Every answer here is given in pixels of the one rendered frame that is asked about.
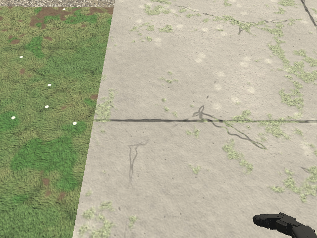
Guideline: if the right robot hand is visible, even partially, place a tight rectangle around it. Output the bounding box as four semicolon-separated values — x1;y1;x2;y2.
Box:
253;212;317;238

